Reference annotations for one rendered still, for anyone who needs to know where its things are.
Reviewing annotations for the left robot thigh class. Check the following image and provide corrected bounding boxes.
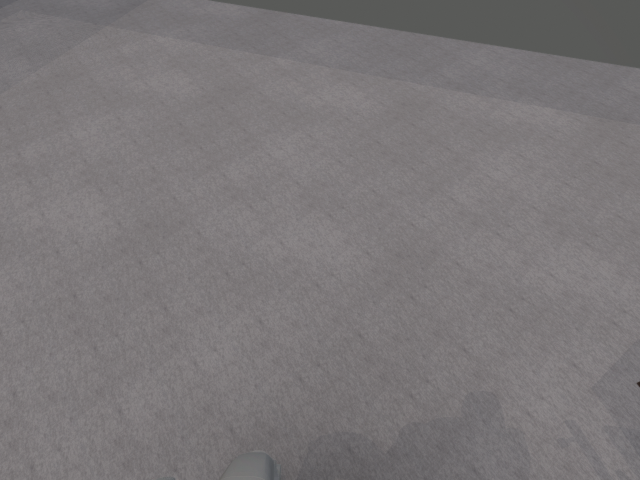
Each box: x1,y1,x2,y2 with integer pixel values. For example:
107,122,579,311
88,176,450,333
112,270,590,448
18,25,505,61
219,452,281,480

